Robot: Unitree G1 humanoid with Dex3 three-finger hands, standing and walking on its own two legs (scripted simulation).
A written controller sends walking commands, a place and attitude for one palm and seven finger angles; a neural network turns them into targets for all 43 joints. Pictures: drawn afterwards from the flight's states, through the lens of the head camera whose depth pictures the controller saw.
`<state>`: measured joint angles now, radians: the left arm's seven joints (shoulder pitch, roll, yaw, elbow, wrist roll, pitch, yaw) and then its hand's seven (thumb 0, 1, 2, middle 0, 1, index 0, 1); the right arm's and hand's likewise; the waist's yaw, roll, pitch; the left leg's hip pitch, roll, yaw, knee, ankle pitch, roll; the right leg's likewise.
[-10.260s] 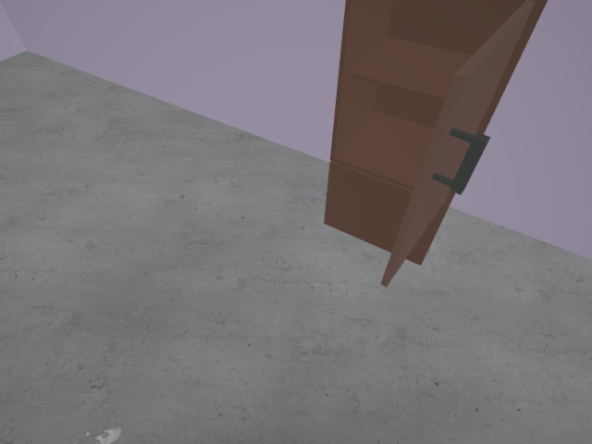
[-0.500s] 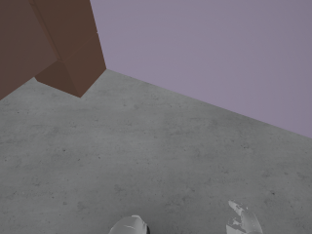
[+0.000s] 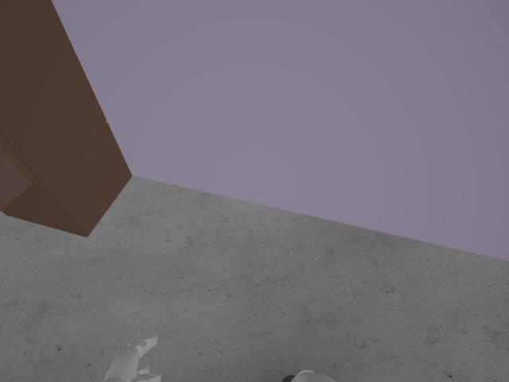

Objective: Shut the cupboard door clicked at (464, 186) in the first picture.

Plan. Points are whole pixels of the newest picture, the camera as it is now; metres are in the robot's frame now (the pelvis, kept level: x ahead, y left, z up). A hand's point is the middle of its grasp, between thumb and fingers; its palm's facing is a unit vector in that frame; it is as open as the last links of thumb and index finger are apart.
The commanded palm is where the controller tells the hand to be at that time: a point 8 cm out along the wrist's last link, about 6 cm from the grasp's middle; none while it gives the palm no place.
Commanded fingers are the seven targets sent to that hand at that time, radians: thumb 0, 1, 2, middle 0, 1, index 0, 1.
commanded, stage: walk to a spot facing it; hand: left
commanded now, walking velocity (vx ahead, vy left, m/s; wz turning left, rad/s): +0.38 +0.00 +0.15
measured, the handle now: out of the picture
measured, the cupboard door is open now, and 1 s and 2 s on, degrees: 83 83 83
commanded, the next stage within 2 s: turn to face it in 0.40 s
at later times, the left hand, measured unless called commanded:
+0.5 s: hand out of the picture +0.09 +0.17 -0.17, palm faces +0.25 -0.96 -0.14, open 7.3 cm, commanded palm none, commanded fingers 0.00 0.90 0.90 -0.20 -0.30 -0.20 -0.30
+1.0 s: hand (129, 263) +0.37 +0.27 -0.13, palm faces +0.35 -0.90 -0.27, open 7.4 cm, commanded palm none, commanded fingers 0.00 0.90 0.90 -0.20 -0.30 -0.20 -0.30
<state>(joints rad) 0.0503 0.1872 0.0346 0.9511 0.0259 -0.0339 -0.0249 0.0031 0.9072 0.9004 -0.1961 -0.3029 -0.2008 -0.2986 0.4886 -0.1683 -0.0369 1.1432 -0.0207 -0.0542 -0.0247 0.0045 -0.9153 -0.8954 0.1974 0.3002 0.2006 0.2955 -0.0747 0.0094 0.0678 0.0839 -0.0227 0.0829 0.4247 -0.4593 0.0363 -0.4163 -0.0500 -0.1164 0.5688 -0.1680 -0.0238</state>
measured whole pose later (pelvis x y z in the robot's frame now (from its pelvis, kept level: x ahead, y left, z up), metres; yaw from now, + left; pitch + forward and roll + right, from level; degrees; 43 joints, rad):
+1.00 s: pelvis +0.30 +0.03 +0.01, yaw +21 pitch +0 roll +0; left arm 0.10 0.20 0.05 0.87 0.01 0.00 0.02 0.00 0.91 0.90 -0.20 -0.30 -0.20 -0.30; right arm 0.26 -0.21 -0.08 0.97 -0.02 0.04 0.00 0.01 -0.91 -0.90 0.20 0.30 0.20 0.30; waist -0.05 0.04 0.03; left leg -0.34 -0.06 -0.05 0.58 -0.25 0.02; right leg -0.30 -0.04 -0.05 0.55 -0.26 0.06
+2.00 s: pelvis +0.30 +0.02 +0.01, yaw +53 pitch -1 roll +1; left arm 0.18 0.17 0.02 0.89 0.02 0.01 0.02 0.00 0.90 0.90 -0.20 -0.30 -0.21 -0.30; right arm 0.19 -0.25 -0.08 0.96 -0.02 0.08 0.01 0.01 -0.91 -0.90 0.20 0.30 0.20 0.30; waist -0.02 0.06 0.08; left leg -0.46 -0.04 -0.05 1.12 -0.44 -0.04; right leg -0.25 -0.06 -0.11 0.54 -0.27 -0.02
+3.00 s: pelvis +0.40 +0.17 +0.02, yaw +59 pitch -1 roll +0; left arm 0.21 0.16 0.05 1.05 0.02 -0.07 0.03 -0.02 0.95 0.90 -0.20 -0.30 -0.21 -0.30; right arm 0.29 -0.18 -0.06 1.08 -0.03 0.00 0.00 0.01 -0.91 -0.90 0.20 0.30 0.20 0.29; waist -0.02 0.03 0.04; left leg -0.49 0.11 0.06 1.05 -0.32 -0.01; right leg -0.22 -0.02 -0.17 0.44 -0.20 -0.05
